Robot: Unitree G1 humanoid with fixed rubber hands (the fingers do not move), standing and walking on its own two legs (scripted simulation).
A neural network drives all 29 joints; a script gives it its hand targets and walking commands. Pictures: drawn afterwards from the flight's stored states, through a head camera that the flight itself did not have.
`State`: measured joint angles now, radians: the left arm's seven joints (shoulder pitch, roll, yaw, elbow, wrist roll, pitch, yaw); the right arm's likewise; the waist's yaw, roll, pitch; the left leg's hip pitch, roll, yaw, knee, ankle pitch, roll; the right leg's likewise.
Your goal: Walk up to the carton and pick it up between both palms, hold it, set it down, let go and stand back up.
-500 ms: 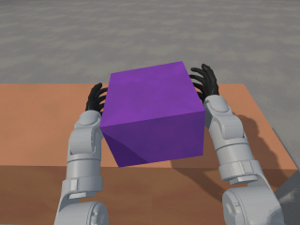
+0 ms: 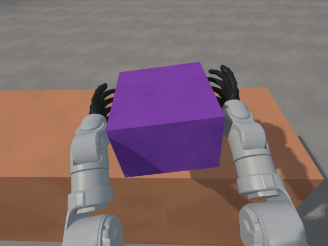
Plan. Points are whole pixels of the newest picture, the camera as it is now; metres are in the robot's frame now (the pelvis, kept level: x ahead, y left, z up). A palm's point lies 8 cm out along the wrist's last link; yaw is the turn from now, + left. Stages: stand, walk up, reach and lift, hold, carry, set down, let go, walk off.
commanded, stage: hold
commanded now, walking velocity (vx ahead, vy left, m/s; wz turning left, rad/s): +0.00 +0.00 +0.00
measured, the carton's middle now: (165, 115) +0.38 +0.00 +0.17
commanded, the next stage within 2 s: none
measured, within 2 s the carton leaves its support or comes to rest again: neither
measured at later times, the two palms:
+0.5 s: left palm (104, 119) +0.39 +0.15 +0.16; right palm (226, 103) +0.40 -0.14 +0.19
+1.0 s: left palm (92, 119) +0.36 +0.17 +0.18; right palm (222, 97) +0.39 -0.13 +0.21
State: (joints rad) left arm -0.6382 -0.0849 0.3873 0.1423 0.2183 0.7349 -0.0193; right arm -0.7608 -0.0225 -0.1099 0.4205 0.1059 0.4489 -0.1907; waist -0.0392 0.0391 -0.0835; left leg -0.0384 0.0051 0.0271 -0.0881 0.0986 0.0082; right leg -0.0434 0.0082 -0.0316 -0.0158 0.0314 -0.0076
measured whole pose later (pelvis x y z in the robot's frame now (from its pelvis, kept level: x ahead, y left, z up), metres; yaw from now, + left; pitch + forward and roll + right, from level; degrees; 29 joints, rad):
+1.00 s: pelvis +0.01 +0.00 +0.00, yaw +1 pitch +1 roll +0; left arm -0.54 -0.06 0.33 0.00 0.18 0.81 0.00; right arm -0.71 -0.02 -0.05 0.32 0.17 0.52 -0.22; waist -0.05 0.02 -0.10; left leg -0.01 0.00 0.01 -0.09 0.08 0.01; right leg 0.00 0.00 -0.04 -0.03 0.01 0.00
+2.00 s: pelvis +0.02 +0.00 +0.00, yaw +1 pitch +4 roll +0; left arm -0.51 -0.03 0.24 0.15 0.09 0.68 0.12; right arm -0.69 -0.07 -0.02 0.36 0.19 0.46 -0.21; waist -0.04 0.00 -0.17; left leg -0.09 -0.01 0.01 -0.04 0.05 0.01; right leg -0.11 0.00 -0.04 0.07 -0.04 0.00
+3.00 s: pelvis -0.01 +0.01 +0.00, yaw +0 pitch +7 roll +0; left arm -0.73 -0.01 0.24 0.50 0.14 0.47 0.11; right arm -0.77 -0.07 -0.15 0.54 0.10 0.32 -0.16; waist -0.02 0.00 -0.14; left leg -0.24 -0.02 0.03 0.07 0.04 0.03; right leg -0.24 -0.02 -0.02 0.15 -0.03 0.01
